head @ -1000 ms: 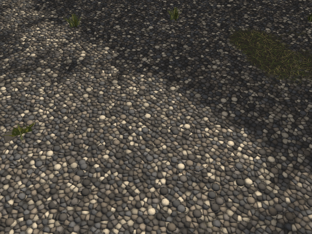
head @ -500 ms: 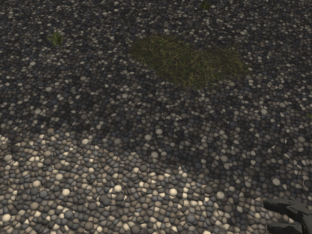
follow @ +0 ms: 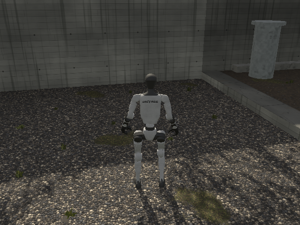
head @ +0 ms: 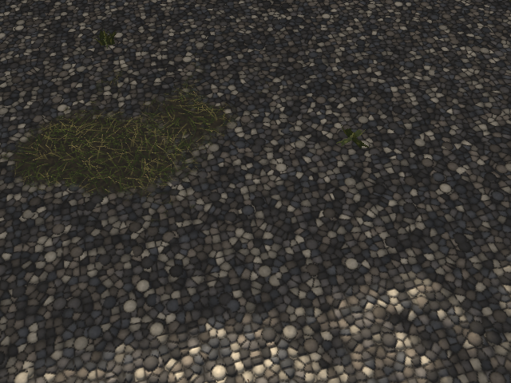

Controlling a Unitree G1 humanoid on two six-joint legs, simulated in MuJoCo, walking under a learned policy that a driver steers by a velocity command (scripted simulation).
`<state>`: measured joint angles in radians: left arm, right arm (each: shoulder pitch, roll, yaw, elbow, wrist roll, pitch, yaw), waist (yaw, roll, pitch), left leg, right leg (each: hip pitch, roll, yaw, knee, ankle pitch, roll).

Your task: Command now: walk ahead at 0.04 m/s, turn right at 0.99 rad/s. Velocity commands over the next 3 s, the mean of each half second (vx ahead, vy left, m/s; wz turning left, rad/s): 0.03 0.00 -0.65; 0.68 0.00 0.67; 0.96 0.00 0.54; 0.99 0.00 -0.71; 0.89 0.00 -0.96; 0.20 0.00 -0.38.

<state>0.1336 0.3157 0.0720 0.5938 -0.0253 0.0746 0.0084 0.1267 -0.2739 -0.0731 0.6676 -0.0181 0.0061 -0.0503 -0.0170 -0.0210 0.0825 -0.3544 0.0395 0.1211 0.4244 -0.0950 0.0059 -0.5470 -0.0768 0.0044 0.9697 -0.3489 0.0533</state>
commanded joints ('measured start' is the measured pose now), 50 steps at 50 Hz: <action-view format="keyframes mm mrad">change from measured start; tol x32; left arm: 1 48 93 37 -53 1 -1 -11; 30 -192 70 16 -102 -26 -189 1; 50 261 75 -5 93 65 -173 0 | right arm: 1 -67 -180 -59 -65 12 -17 8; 30 289 -188 -34 39 23 -86 59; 50 -17 -85 -7 -81 -19 -1 141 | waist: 1 28 197 -216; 6 31 -315 -106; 28 -7 271 74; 50 86 -91 -22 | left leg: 1 132 263 -128 -134 21 181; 6 -393 27 93 529 -547 -96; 12 -321 -52 -203 707 -213 -59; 24 124 -74 -62 149 -196 -3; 28 94 246 -841 -298 -936 308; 39 -42 -14 -562 -149 -337 171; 44 -563 -35 -236 721 -335 73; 50 -612 46 -173 846 -131 55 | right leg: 1 156 5 -53 -135 21 -32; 5 427 38 18 -503 158 -157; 7 432 -277 626 -664 357 -422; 21 304 -118 306 -522 443 -264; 26 117 2 250 -414 -455 -175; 31 -254 94 130 10 -133 -88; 40 561 156 4 -574 154 -5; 42 958 -197 349 -665 -226 -81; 43 872 -385 728 -773 -492 -154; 50 629 -186 150 -804 45 -130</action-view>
